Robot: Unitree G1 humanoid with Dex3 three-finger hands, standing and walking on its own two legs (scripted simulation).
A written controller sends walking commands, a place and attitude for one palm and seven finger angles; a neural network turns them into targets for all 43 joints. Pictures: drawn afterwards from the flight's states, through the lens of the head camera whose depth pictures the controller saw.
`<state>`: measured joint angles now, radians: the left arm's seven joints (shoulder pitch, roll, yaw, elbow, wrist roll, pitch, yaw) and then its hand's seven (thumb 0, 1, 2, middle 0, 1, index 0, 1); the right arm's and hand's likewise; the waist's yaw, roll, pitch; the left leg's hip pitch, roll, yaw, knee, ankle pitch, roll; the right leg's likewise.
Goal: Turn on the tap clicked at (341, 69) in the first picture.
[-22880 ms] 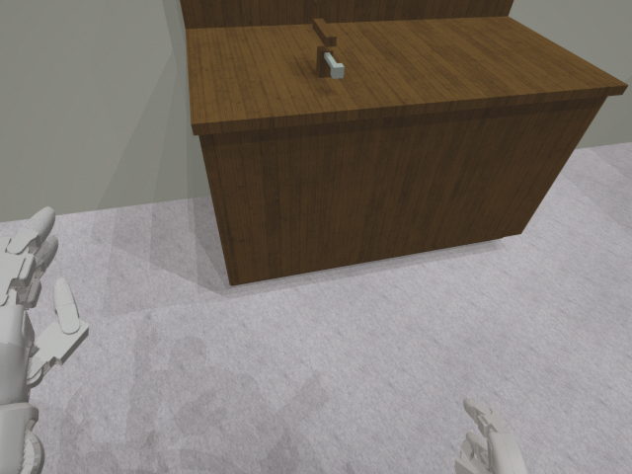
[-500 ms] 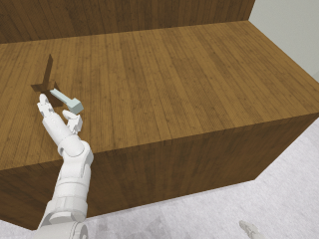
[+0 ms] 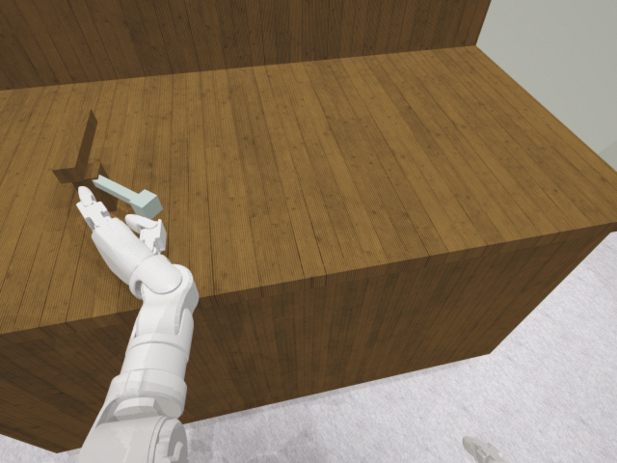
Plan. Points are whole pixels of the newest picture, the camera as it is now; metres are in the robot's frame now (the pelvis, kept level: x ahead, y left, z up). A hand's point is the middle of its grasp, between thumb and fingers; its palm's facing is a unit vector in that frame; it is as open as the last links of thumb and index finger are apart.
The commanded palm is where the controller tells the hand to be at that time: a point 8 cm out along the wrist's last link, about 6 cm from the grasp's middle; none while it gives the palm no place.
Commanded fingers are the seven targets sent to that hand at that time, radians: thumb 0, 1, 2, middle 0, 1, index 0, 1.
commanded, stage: push the lever round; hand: left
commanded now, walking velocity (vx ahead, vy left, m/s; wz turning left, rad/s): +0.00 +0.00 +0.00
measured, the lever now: (146, 205) +0.44 +0.24 +0.09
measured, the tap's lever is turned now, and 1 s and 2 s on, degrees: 48 70 70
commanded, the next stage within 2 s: lift the hand up off the lever in 0.70 s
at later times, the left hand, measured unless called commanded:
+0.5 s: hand (173, 213) +0.43 +0.21 +0.08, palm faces +0.81 -0.59 -0.08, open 7.8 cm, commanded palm +0.38 +0.23 +0.09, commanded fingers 0.00 0.90 0.90 -0.15 -0.15 -0.15 -0.15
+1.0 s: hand (178, 200) +0.45 +0.20 +0.09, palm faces +0.80 -0.59 -0.07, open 7.9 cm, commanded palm +0.39 +0.22 +0.10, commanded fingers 0.00 0.90 0.90 -0.15 -0.15 -0.15 -0.15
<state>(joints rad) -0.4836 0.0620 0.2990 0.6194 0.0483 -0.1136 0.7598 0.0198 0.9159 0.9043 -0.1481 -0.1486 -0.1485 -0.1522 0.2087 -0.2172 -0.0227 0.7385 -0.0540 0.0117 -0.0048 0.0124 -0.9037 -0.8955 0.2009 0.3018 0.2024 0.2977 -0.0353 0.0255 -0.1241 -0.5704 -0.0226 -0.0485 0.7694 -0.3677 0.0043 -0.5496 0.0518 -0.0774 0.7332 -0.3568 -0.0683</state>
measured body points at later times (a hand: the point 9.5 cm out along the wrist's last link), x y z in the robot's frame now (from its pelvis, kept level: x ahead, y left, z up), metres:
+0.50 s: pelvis -0.01 +0.00 -0.01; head +0.03 +0.00 +0.44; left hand +0.39 +0.23 +0.09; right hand +0.09 -0.25 -0.13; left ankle +0.01 +0.12 -0.71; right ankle +0.00 -0.08 -0.71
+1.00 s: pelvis -0.01 +0.00 -0.01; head +0.04 +0.00 +0.44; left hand +0.40 +0.23 +0.10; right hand +0.06 -0.25 -0.14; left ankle +0.01 +0.12 -0.71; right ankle +0.00 -0.08 -0.71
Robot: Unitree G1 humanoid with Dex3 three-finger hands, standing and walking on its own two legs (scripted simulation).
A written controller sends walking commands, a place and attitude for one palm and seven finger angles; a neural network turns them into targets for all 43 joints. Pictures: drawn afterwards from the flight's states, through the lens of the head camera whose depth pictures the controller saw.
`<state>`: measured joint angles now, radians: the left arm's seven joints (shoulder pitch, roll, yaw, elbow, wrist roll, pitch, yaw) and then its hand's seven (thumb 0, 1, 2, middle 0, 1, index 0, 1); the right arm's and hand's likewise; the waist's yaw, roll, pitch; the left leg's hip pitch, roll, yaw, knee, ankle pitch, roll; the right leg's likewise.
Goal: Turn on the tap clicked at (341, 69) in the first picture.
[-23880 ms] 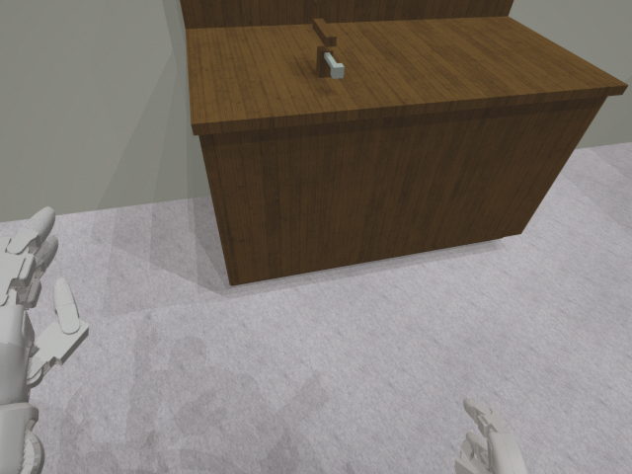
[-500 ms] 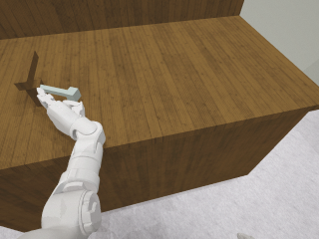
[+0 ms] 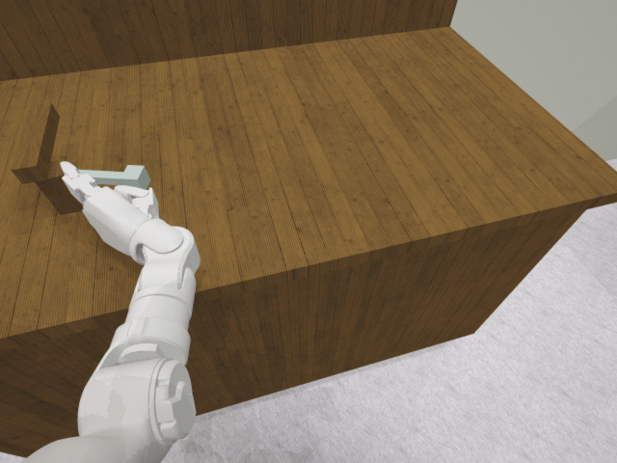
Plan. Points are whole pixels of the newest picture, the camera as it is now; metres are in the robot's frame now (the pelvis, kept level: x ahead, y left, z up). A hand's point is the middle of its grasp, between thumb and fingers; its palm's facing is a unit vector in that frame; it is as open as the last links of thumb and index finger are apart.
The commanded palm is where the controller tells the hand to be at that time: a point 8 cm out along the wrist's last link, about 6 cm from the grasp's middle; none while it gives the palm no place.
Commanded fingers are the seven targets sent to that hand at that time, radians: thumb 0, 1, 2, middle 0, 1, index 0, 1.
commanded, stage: lift the hand up off the lever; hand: left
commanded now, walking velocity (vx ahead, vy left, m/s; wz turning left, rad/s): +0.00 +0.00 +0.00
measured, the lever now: (136, 179) +0.48 +0.23 +0.10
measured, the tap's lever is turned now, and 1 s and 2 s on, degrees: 70 70 70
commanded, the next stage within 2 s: none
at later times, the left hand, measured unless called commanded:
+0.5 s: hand (147, 193) +0.44 +0.20 +0.12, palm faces +0.79 -0.61 -0.07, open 7.8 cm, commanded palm +0.38 +0.23 +0.12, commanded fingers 0.00 0.90 0.90 -0.15 -0.15 -0.15 -0.15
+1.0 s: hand (135, 190) +0.42 +0.20 +0.14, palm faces +0.80 -0.60 -0.05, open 7.8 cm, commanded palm +0.36 +0.23 +0.14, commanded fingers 0.00 0.90 0.90 -0.15 -0.15 -0.15 -0.15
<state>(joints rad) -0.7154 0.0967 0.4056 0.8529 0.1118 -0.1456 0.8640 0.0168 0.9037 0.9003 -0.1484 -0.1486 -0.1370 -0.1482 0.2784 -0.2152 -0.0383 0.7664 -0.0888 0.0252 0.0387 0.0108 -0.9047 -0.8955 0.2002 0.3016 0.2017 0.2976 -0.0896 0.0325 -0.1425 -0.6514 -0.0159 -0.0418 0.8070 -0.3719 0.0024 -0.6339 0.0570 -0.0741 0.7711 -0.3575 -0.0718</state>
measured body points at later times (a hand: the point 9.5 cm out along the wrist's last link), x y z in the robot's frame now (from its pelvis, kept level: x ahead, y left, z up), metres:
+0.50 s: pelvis +0.01 +0.00 +0.01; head +0.03 -0.01 +0.46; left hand +0.39 +0.23 +0.12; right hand +0.11 -0.25 -0.12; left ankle +0.01 +0.12 -0.70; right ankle +0.01 -0.07 -0.70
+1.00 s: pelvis +0.00 +0.00 +0.02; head +0.01 -0.02 +0.47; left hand +0.37 +0.23 +0.15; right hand +0.13 -0.25 -0.11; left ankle +0.01 +0.12 -0.70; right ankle +0.01 -0.07 -0.70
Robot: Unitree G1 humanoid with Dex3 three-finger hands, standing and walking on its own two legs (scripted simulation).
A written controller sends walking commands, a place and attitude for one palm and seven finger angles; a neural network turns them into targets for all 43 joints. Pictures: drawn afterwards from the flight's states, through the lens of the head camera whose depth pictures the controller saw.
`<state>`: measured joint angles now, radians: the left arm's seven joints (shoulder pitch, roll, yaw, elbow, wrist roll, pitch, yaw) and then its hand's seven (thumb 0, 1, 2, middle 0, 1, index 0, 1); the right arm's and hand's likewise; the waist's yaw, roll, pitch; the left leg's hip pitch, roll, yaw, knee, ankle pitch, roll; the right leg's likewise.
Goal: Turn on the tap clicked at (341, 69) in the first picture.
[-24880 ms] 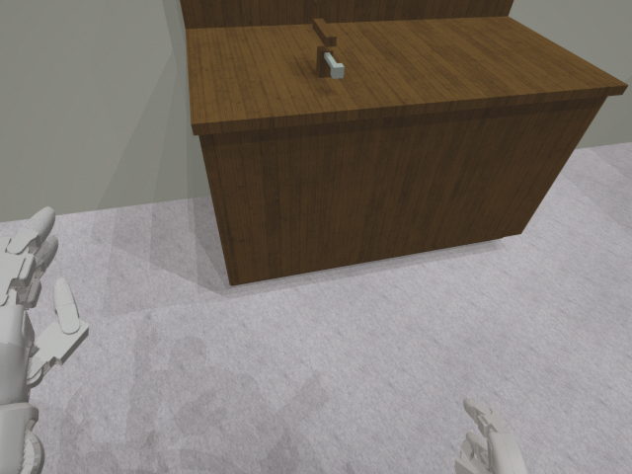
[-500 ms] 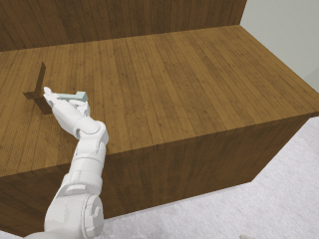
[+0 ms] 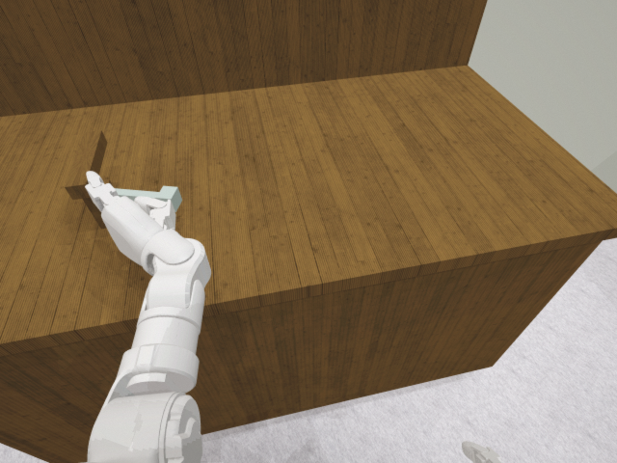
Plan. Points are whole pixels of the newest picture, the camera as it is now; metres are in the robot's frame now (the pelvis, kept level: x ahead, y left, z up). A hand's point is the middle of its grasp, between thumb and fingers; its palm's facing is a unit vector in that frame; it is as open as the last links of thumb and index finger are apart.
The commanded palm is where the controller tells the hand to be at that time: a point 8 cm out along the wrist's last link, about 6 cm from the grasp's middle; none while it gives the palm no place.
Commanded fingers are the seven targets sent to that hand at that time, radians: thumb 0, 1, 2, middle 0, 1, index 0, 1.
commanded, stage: lift the hand up off the lever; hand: left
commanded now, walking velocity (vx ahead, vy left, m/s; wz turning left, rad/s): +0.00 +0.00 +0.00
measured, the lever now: (169, 198) +0.48 +0.23 +0.08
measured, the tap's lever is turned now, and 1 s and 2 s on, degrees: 70 70 70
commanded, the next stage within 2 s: draw the hand back beside the body in 1.20 s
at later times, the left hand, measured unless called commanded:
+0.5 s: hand (166, 196) +0.43 +0.21 +0.14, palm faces +0.78 -0.62 -0.07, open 7.8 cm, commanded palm +0.37 +0.23 +0.14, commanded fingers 0.00 0.90 0.90 -0.15 -0.15 -0.15 -0.15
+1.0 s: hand (150, 194) +0.41 +0.22 +0.15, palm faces +0.79 -0.61 -0.05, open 7.8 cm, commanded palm +0.36 +0.24 +0.16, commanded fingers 0.00 0.90 0.90 -0.15 -0.15 -0.15 -0.15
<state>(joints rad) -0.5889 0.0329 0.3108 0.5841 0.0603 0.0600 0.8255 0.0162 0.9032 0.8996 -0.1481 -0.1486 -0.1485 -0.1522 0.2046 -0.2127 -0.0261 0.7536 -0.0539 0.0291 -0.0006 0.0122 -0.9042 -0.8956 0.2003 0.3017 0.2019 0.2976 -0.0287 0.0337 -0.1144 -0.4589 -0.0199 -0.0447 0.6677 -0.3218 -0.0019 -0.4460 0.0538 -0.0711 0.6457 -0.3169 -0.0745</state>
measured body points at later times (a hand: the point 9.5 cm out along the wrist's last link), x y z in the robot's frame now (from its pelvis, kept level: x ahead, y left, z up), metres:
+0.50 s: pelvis +0.00 +0.00 +0.00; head +0.01 -0.01 +0.45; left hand +0.38 +0.24 +0.14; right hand +0.13 -0.24 -0.12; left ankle +0.01 +0.12 -0.72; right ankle +0.01 -0.07 -0.72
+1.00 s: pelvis +0.01 +0.00 +0.01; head +0.01 -0.01 +0.46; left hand +0.37 +0.25 +0.16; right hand +0.17 -0.23 -0.10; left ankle +0.01 +0.12 -0.72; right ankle +0.01 -0.07 -0.72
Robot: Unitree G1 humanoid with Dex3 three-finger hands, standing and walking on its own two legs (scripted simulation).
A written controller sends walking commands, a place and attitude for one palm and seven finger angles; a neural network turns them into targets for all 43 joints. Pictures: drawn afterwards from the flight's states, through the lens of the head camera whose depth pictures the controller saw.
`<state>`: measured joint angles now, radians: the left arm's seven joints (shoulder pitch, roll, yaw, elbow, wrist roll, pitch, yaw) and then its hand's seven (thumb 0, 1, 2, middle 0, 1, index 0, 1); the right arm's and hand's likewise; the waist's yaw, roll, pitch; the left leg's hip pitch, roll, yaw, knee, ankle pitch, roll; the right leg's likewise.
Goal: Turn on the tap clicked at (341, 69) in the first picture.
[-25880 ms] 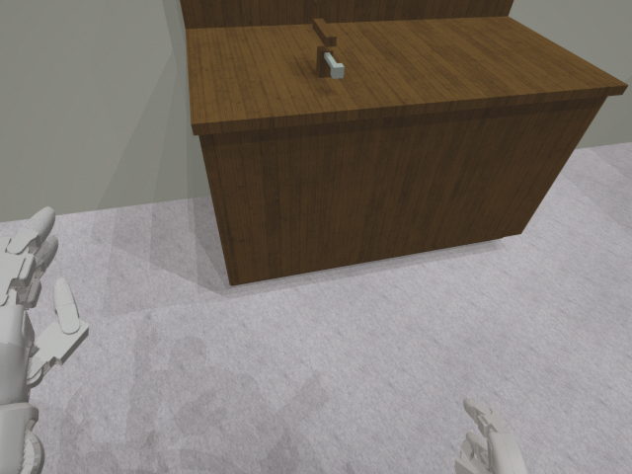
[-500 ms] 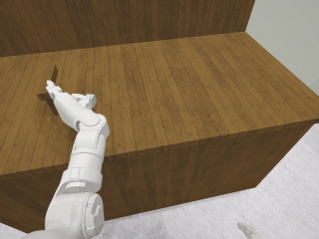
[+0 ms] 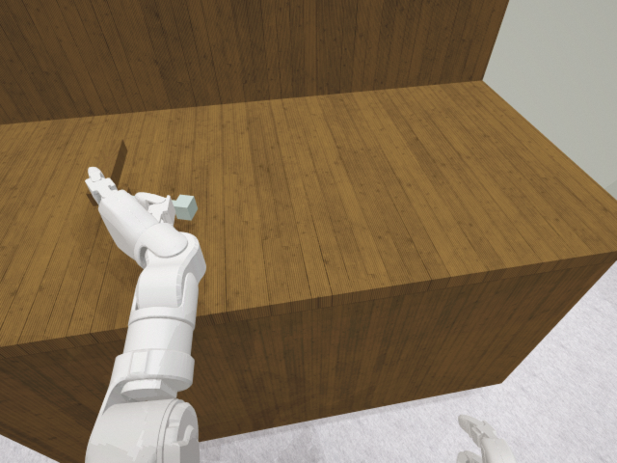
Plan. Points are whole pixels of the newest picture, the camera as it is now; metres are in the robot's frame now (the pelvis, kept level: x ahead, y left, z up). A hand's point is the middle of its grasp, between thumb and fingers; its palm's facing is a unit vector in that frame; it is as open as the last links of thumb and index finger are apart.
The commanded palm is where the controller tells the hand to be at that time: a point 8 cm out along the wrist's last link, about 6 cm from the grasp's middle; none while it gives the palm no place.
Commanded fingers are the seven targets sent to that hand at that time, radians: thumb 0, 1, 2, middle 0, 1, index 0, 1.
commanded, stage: lift the hand up off the lever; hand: left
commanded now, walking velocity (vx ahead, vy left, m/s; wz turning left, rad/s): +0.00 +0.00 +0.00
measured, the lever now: (185, 207) +0.47 +0.23 +0.07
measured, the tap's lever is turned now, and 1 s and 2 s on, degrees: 70 70 70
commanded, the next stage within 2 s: draw the hand back beside the body in 0.20 s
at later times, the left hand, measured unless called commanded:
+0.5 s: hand (190, 204) +0.38 +0.18 +0.16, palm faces +0.41 -0.91 -0.06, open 7.8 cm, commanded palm +0.32 +0.24 +0.16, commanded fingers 0.00 0.90 0.90 -0.16 -0.18 -0.16 -0.18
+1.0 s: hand (131, 276) +0.27 +0.21 +0.15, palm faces +0.24 -0.95 -0.21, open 7.6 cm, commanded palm +0.23 +0.27 +0.17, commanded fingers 0.00 0.90 0.90 -0.19 -0.26 -0.19 -0.26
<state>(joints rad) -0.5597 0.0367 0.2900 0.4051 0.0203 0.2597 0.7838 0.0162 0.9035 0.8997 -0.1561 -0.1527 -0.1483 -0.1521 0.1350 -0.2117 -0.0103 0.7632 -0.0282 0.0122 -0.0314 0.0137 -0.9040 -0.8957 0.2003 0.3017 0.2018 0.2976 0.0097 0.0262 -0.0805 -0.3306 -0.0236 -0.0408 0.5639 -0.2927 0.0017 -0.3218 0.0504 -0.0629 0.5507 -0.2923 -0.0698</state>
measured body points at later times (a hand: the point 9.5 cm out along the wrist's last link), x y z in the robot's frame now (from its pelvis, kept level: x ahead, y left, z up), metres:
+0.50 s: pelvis -0.01 +0.00 +0.00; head -0.02 -0.02 +0.45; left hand +0.35 +0.22 +0.17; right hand +0.14 -0.24 -0.10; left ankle +0.00 +0.12 -0.73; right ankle -0.01 -0.07 -0.73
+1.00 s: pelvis -0.02 +0.02 +0.02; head -0.04 +0.00 +0.47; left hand +0.26 +0.26 +0.17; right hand +0.17 -0.20 -0.06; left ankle +0.00 +0.12 -0.73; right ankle +0.00 -0.07 -0.73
